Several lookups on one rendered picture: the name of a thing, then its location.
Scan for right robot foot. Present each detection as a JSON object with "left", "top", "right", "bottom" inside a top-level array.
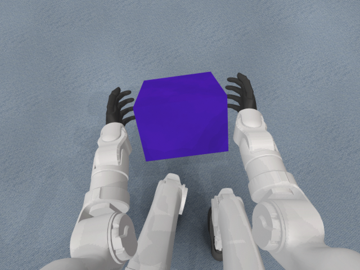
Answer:
[{"left": 208, "top": 207, "right": 223, "bottom": 261}]

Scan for robot right hand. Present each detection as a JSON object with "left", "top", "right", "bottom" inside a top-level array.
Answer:
[{"left": 225, "top": 73, "right": 257, "bottom": 113}]

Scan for carton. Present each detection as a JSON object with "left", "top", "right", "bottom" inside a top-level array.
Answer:
[{"left": 133, "top": 71, "right": 228, "bottom": 161}]

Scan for robot left hand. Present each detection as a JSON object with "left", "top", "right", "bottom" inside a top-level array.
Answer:
[{"left": 106, "top": 87, "right": 135, "bottom": 126}]

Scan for left robot upper arm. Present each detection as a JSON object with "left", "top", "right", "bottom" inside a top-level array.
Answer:
[{"left": 40, "top": 211, "right": 138, "bottom": 270}]

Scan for robot right forearm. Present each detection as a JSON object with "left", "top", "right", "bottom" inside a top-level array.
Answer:
[{"left": 233, "top": 109, "right": 325, "bottom": 237}]

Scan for robot left forearm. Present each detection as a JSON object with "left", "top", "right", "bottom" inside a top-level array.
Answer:
[{"left": 70, "top": 123, "right": 132, "bottom": 255}]

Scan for right robot upper arm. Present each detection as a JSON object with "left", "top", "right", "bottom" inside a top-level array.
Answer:
[{"left": 251, "top": 199, "right": 360, "bottom": 270}]

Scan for robot left thigh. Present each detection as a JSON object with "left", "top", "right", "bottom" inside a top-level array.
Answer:
[{"left": 125, "top": 178, "right": 188, "bottom": 270}]

